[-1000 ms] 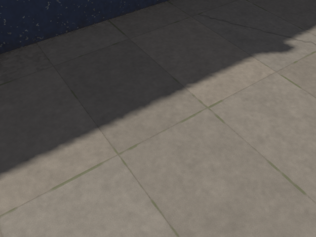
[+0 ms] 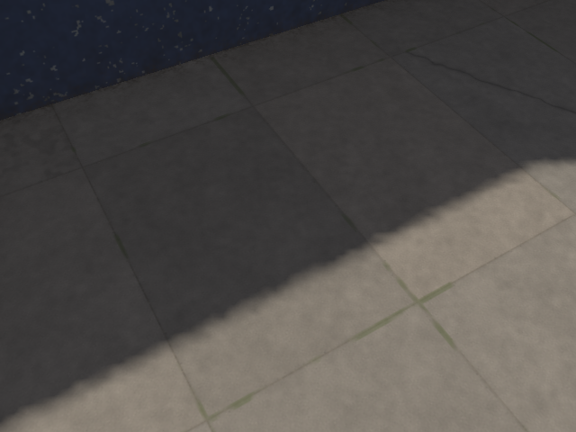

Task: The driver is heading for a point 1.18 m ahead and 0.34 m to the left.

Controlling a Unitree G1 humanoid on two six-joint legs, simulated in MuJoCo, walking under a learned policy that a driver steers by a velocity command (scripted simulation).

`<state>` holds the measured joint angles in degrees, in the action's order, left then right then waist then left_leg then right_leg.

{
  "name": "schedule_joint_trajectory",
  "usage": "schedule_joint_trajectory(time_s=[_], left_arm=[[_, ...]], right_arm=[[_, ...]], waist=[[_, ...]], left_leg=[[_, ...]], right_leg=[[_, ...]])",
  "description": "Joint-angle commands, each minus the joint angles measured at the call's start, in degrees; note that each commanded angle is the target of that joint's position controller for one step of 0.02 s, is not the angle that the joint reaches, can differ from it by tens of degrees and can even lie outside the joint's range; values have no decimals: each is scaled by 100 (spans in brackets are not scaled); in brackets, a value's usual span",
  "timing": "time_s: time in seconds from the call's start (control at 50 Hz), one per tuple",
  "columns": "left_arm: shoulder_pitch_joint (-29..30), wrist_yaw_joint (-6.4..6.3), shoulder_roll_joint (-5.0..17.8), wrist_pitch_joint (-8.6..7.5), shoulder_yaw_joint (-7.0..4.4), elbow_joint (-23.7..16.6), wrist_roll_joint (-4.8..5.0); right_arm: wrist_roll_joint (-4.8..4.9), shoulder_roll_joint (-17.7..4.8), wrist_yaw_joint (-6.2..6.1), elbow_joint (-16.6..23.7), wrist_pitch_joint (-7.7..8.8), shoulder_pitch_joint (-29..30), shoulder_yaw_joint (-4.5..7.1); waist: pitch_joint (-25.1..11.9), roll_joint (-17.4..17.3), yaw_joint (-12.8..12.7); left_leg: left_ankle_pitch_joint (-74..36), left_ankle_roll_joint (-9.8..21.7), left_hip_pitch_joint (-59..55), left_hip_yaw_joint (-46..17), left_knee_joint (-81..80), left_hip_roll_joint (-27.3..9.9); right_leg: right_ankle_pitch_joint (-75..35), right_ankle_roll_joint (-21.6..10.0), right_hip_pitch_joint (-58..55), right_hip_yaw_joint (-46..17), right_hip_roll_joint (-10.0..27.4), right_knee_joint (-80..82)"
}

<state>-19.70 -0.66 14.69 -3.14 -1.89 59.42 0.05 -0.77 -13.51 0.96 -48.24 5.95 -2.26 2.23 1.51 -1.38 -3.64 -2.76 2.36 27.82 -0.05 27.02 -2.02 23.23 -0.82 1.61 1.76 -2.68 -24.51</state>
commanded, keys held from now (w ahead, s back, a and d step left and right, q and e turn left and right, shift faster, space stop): no key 1.00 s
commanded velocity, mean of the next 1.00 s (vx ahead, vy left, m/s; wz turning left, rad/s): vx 0.04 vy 0.00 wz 0.00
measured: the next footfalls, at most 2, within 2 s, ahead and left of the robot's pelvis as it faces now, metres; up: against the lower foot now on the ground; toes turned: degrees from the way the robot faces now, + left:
right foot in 0.30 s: +0.11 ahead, -0.13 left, +0.00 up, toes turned -1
right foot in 1.98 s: +0.58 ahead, -0.13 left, +0.00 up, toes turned -2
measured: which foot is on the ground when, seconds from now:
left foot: down 0.00-1.00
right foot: down 0.00-0.00, up 0.02-0.28, down 0.30-1.00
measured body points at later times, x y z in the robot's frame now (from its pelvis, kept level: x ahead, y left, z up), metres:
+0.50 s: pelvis +0.09 +0.00 +0.01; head +0.10 -0.01 +0.46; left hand +0.12 +0.26 -0.13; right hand +0.18 -0.25 -0.13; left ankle +0.14 +0.11 -0.73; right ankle +0.07 -0.13 -0.73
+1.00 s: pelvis +0.11 -0.01 +0.01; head +0.12 -0.01 +0.46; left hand +0.13 +0.24 -0.14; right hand +0.18 -0.26 -0.14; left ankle +0.14 +0.11 -0.73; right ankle +0.07 -0.13 -0.73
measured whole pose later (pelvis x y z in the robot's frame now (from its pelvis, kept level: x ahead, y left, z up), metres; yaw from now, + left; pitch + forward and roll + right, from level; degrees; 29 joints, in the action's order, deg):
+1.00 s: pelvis +0.11 -0.01 +0.01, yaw +0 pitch -1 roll +0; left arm -13.7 -2.4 11.1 -0.5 -1.5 63.2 -0.1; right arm 0.1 -12.0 -2.1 -60.9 -0.6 -8.7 2.2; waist 2.3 -0.2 -0.1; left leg 12.9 0.8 14.6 1.6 28.8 0.0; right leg 18.8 0.7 8.2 0.6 1.0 -28.3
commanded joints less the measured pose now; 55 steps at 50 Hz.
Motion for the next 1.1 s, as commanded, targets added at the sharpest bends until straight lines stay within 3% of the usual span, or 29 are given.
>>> schedule_joint_trajectory(time_s=[0.02, 0.04, 0.06, 0.08, 0.1, 0.16, 0.18, 0.24, 0.28, 0.3, 0.32, 0.34, 0.38, 0.46, 0.64, 1.1], left_arm=[[-1191, 26, -119, -63, 145, -54, -76], [-1104, 45, 380, -40, 35, 54, 36], [-575, 28, 646, 17, -52, -86, 144], [-171, -40, 618, 101, -68, -161, 140], [61, -108, 584, 200, -99, -200, 89], [-51, -216, 268, 373, -53, -140, 16], [-46, -236, 237, 390, -44, -116, -1], [17, -218, 254, 442, -55, -45, -37], [126, -180, 292, 454, -67, -35, -137], [210, -180, 379, 447, -68, -92, -183], [307, -199, 667, 433, -117, -122, -126], [383, -186, 747, 390, -156, -38, -49], [562, -171, 444, 258, -96, -12, -70], [522, -156, 392, 117, -88, 58, -17], [342, -167, 356, 175, -64, 188, -1], [185, -210, 146, 234, -34, 341, -20]], right_arm=[[-114, -1216, -30, -217, -40, -1677, 269], [-4, -796, 18, -190, -111, -1731, 163], [66, -763, 25, -137, -140, -1276, 136], [46, -701, 3, -55, -157, -807, 99], [6, -606, -20, 0, -168, -440, 56], [-129, -616, -53, -39, -224, -115, 64], [-127, -614, -74, -71, -237, -157, 64], [0, -664, -138, -140, -313, -130, 65], [58, -566, -158, -245, -367, -238, 28], [42, -493, -156, -332, -380, -395, 2], [15, -531, -157, -343, -397, -524, 29], [13, -532, -194, -347, -424, -567, 46], [17, -477, -246, -408, -443, -621, 46], [10, -435, -245, -566, -450, -749, 56], [69, -451, -246, -784, -517, -769, 73], [84, -392, -327, -1218, -623, -734, 99]], waist=[[-2356, -1546, 380], [-2521, -959, 543], [-1806, -646, 495], [-1287, -286, 408], [-908, -189, 301], [-690, -584, 68], [-763, -598, 82], [-802, -528, 49], [-494, -437, 24], [-256, -304, 75], [10, 46, 275], [180, 527, 359], [139, 740, 420], [-80, 487, 399], [-258, 168, 321], [43, 159, 365]], left_leg=[[-4551, 1647, -4478, -2289, 288, -2174], [-3438, 1660, -4136, -2571, -16, -2027], [-2306, 1437, -3450, -2181, -287, -1817], [-1419, 1246, -2727, -1907, -549, -1596], [-783, 1124, -2002, -1648, -815, -1440], [77, 963, -894, -1024, -1208, -994], [271, 981, -864, -958, -1233, -959], [1801, 886, -653, -903, -1352, -885], [3128, 532, -268, -818, -1430, -670], [3498, 280, -170, -768, -1390, -538], [3401, 89, -252, -559, -1254, -279], [2928, -28, -733, -234, -1013, -18], [2118, -7, -1419, -118, -581, 31], [1236, 91, -1606, -51, -352, 34], [216, 78, -1817, -28, -112, 3], [689, 21, -1823, -74, -225, -18]], right_leg=[[1206, 145, 2292, -213, -38, -3596], [1762, 202, 2392, -816, 82, -4141], [1531, 232, 2734, -754, 268, -4320], [1164, 286, 2792, -640, 467, -4174], [878, 327, 2637, -614, 626, -3840], [436, 371, 1624, -380, 620, -2554], [302, 363, 1428, -336, 590, -2205], [-809, 264, 825, -202, 528, -1166], [-1289, 90, 471, -148, 493, -521], [-1301, -40, 519, -377, 703, -186], [-775, -181, 906, -483, 843, -50], [47, -251, 1616, -508, 760, 120], [88, -103, 2025, -543, 760, 426], [-814, 13, 1643, -467, 703, 247], [-1787, -6, 1233, -326, 604, 2], [-1264, 39, 1268, -183, 475, 202]])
